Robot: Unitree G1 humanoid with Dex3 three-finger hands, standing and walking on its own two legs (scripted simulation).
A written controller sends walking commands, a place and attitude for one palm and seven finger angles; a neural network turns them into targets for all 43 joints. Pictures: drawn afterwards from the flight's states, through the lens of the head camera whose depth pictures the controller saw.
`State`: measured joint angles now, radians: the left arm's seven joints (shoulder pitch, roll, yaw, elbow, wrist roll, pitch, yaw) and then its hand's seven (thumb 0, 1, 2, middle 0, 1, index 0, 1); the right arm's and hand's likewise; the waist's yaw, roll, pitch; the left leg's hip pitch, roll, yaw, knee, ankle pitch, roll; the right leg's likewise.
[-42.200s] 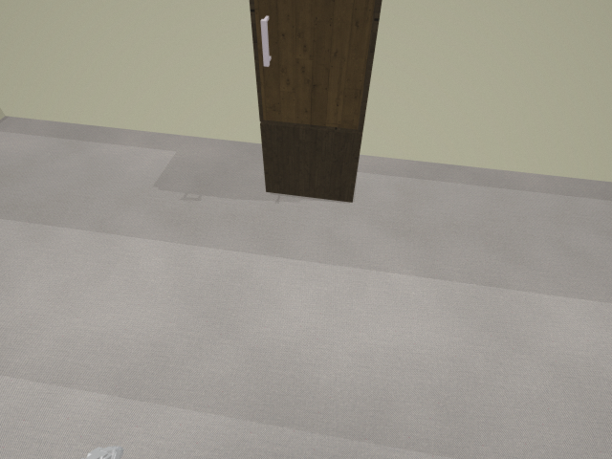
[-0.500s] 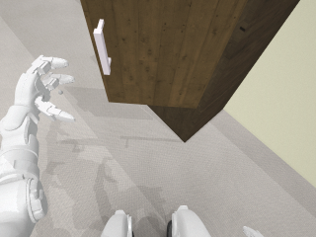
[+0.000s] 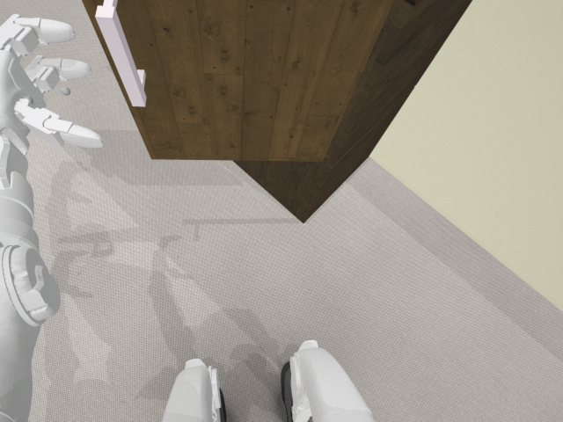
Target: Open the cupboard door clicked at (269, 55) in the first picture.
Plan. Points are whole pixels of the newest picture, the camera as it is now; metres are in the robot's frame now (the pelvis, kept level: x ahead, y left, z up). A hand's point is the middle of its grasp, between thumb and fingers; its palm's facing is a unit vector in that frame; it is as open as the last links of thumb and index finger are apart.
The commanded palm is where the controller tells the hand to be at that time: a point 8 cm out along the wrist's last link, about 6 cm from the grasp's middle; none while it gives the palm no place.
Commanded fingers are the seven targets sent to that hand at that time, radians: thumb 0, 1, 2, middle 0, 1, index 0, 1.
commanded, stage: move the hooked fingers beside the handle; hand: left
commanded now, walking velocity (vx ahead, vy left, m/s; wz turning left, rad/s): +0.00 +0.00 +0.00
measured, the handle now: (126, 52) +0.61 +0.15 +0.07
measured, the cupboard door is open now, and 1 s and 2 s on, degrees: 46 46 46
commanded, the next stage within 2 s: slide the fingers in behind the handle in 0.94 s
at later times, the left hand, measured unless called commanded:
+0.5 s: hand (64, 78) +0.56 +0.23 +0.07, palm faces -0.06 -1.00 -0.01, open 14.0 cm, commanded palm +0.55 +0.26 +0.07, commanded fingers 0.00 -0.50 0.30 -0.30 -1.20 -0.30 -1.20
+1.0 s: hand (78, 80) +0.55 +0.21 +0.07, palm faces -0.07 -1.00 -0.03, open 14.0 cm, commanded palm +0.54 +0.24 +0.07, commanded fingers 0.00 -0.50 0.30 -0.30 -1.20 -0.30 -1.20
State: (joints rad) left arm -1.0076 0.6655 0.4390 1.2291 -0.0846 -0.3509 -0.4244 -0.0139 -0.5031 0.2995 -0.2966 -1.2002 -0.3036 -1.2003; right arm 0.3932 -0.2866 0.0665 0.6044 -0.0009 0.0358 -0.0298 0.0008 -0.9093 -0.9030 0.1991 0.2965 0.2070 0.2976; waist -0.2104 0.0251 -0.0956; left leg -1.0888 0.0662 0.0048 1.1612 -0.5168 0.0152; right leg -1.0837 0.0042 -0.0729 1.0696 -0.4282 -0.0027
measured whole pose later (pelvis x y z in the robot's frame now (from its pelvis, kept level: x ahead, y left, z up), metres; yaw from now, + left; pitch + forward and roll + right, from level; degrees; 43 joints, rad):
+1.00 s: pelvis +0.02 +0.01 +0.00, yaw -1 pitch +27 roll -5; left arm -1.00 0.61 0.42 1.18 -0.06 -0.36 -0.35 -0.01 -0.50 0.30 -0.30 -1.20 -0.30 -1.20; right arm 0.40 -0.25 0.07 0.59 -0.02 0.10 0.01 0.00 -0.91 -0.90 0.20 0.30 0.21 0.30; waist -0.22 0.04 -0.10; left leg -1.08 0.07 0.00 1.15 -0.54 0.03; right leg -1.07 0.01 -0.07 1.04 -0.43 0.01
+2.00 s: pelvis +0.01 +0.00 +0.00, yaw +0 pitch +28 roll -4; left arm -1.06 0.50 0.34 1.20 -0.04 -0.38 -0.21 -0.01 -0.50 0.30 -0.30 -1.20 -0.31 -1.21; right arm 0.40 -0.25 0.05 0.61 -0.04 0.07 0.02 0.00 -0.91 -0.90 0.20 0.30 0.21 0.30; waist -0.22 0.04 -0.11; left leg -1.12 0.06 0.00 1.17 -0.54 0.02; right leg -1.11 0.00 -0.07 1.08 -0.45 0.00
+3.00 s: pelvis +0.01 +0.00 +0.00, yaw +0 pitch +27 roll -3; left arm -1.05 0.47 0.35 1.22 -0.03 -0.40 -0.17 -0.01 -0.21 0.43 -0.32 -1.23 -0.32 -1.23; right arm 0.40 -0.26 0.05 0.61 -0.04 0.06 0.02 0.00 -0.91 -0.90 0.20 0.30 0.21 0.30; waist -0.23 0.04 -0.11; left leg -1.10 0.06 0.00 1.16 -0.53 0.01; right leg -1.10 0.00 -0.06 1.08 -0.45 0.00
